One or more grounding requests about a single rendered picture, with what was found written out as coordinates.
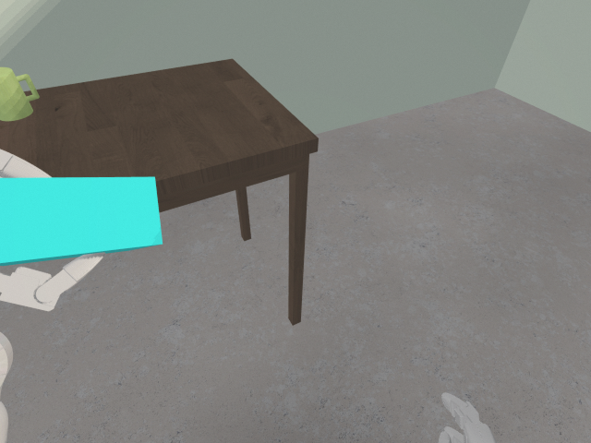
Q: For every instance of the table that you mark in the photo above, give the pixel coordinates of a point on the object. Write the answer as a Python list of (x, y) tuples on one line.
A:
[(200, 130)]

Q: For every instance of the robot right hand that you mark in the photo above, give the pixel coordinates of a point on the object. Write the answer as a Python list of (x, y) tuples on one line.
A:
[(467, 418)]

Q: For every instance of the sponge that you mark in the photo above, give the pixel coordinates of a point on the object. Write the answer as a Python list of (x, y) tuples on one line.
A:
[(61, 217)]

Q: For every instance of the robot left hand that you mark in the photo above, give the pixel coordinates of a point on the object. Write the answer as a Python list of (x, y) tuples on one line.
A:
[(30, 287)]

